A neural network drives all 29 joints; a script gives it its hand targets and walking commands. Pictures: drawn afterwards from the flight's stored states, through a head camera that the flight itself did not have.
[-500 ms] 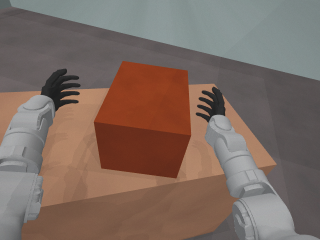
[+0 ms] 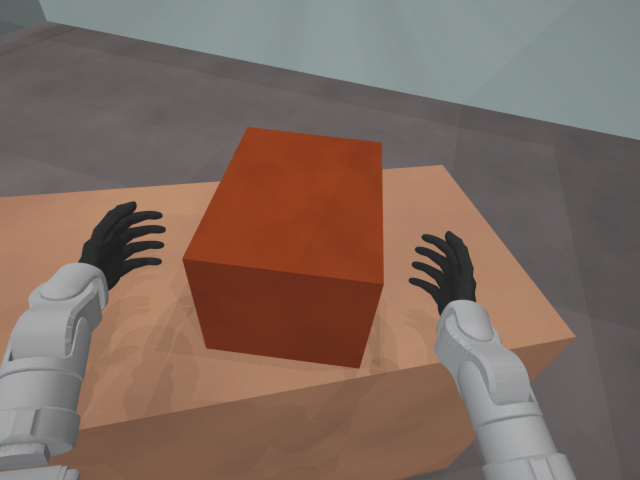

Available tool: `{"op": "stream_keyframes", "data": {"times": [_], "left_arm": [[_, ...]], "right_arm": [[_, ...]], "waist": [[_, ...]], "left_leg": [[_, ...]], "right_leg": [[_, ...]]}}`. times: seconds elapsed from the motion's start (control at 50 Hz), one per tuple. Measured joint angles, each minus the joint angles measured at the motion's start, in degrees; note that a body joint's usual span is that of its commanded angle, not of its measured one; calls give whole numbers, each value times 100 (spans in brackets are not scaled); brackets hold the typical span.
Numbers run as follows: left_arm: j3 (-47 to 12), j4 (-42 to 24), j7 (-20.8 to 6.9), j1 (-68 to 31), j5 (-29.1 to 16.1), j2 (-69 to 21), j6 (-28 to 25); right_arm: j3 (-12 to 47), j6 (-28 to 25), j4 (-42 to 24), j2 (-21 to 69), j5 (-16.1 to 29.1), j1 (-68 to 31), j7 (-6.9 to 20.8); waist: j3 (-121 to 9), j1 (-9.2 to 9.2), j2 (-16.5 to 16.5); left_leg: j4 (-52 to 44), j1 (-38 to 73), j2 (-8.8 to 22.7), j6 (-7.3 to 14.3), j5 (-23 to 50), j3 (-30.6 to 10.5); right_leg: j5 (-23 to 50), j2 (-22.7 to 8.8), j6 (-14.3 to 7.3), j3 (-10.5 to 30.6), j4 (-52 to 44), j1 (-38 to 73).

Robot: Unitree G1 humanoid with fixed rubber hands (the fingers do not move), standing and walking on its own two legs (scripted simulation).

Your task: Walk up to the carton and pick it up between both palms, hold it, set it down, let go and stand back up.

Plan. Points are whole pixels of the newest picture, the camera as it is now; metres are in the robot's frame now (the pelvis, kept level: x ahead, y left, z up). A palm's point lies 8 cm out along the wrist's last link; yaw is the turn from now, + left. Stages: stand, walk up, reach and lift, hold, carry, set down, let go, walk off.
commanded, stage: set down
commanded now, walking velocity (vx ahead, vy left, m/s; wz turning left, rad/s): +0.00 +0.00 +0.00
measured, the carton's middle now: (299, 239) +0.48 +0.00 +0.04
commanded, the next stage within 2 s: let go in 1.86 s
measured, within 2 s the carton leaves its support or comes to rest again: neither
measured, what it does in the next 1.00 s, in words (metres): stands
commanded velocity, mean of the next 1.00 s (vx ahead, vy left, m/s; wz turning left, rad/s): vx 0.00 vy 0.00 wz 0.00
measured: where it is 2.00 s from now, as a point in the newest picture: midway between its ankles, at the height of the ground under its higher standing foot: outside the picture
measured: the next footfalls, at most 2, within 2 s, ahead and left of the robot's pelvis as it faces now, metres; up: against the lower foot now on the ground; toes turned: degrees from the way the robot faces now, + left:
none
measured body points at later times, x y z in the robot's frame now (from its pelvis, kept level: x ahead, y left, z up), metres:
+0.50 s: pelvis +0.00 +0.00 +0.00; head +0.00 +0.03 +0.45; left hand +0.27 +0.27 +0.07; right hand +0.23 -0.17 +0.08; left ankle +0.02 +0.11 -0.75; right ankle +0.00 -0.14 -0.75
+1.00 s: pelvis +0.03 +0.01 +0.00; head +0.05 +0.02 +0.45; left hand +0.22 +0.28 +0.02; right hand +0.21 -0.19 +0.02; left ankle +0.02 +0.11 -0.75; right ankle +0.00 -0.14 -0.75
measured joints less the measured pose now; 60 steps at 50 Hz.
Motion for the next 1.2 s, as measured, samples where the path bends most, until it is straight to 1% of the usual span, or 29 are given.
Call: {"op": "stream_keyframes", "data": {"times": [0.04,0.1,0.18,0.24,0.34,0.42,0.48,0.56,0.64,0.7,0.78,0.84,0.92,0.94,0.98,1.02,1.1,1.2], "left_arm": [[117,-474,-40,500,56,-89,106],[194,-1045,-34,1132,16,-111,106],[293,-1693,-27,1785,-74,-73,-98],[312,-1946,-92,2186,-145,-36,-316],[200,-1937,-190,2634,-327,23,-569],[5,-2093,-81,2779,-562,113,-790],[-58,-2187,-5,2794,-636,206,-954],[-47,-2308,7,2979,-589,272,-1035],[-23,-2552,-6,3441,-538,193,-1039],[-60,-2783,47,3830,-529,105,-1119],[-119,-3043,149,4282,-503,14,-1344],[-132,-3047,195,4492,-439,-39,-1536],[-109,-2901,223,4600,-356,-91,-1677],[-103,-2837,236,4600,-311,-115,-1697],[-91,-2571,293,4479,-190,-227,-1699],[-130,-2357,352,4382,-137,-325,-1719],[-271,-2218,465,4464,-134,-365,-1959],[-229,-1940,463,4540,11,-408,-2209]], "right_arm": [[96,-62,-466,44,9,605,-80],[118,-210,-1096,96,-91,1369,-108],[120,-400,-1835,86,-266,2068,-76],[211,-487,-2224,91,-397,2491,-68],[331,-376,-2446,213,-571,3030,-53],[228,-339,-2644,303,-705,3235,8],[136,-378,-2701,341,-783,3187,51],[155,-393,-2634,366,-744,3276,67],[197,-423,-2641,360,-690,3708,103],[144,-554,-2765,343,-719,4077,171],[34,-830,-2935,291,-796,4398,329],[-6,-1012,-2899,267,-855,4530,443],[-4,-1081,-2710,249,-928,4602,561],[-6,-1090,-2619,241,-948,4589,604],[-67,-1057,-2217,171,-977,4399,727],[-136,-1065,-1856,86,-1011,4192,809],[-162,-1481,-1459,64,-1042,4035,889],[-29,-1987,-872,117,-1064,4048,982]], "waist": [[18,64,22],[30,163,59],[73,297,101],[77,360,105],[139,464,61],[116,595,14],[106,649,-23],[130,665,-38],[135,674,9],[128,693,70],[118,700,146],[131,700,173],[201,716,172],[219,721,175],[269,722,203],[320,718,233],[260,694,243],[88,678,275]], "left_leg": [[-11,110,25,-28,-51,19],[16,164,55,-63,-113,21],[-8,207,79,-84,-119,40],[-80,261,72,-78,-81,41],[-140,306,48,-55,-29,46],[-50,108,47,-37,-34,64],[-1,12,43,-17,-42,81],[18,54,24,2,-85,95],[40,133,1,15,-168,109],[85,139,-8,25,-241,122],[129,112,-6,30,-311,134],[112,121,-7,27,-324,130],[54,140,-11,14,-303,107],[42,132,-7,7,-295,101],[56,63,3,-4,-282,72],[62,-25,3,-10,-261,38],[14,-182,6,-43,-211,-10],[-84,-83,45,-124,-207,-69]], "right_leg": [[-46,23,-15,19,-5,98],[-108,51,-39,22,24,147],[-115,76,-61,43,15,172],[-93,72,-63,43,-28,214],[-77,52,-66,44,-31,234],[-71,46,-65,65,57,28],[-67,41,-67,84,90,-67],[-77,22,-60,98,53,-1],[-108,-3,-48,109,-12,116],[-147,-14,-59,122,-25,144],[-170,-13,-72,135,-56,146],[-176,-14,-63,131,-92,165],[-175,-15,-37,109,-127,183],[-180,-9,-57,102,-125,171],[-202,8,-161,74,-89,104],[-202,10,-178,43,-64,21],[-191,10,-50,-1,-46,-151],[-233,56,-89,-58,-111,-47]]}}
